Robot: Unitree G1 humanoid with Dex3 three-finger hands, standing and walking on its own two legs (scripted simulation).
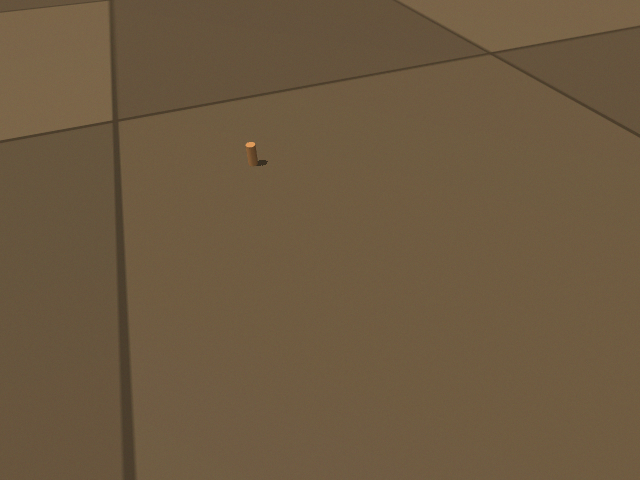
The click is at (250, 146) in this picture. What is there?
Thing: slim round
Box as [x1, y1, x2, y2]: [245, 142, 257, 166]
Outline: 248,142 245,144 248,163 252,166 256,165 257,159 255,145 253,142
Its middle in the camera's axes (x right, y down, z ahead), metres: -0.34 -0.47 +2.12
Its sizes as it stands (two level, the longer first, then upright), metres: 0.052 0.052 0.122
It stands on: the floor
